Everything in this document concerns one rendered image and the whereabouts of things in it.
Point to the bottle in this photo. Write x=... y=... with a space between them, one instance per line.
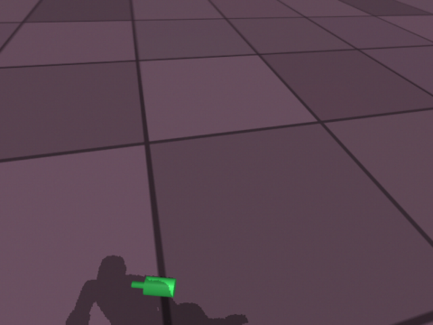
x=157 y=286

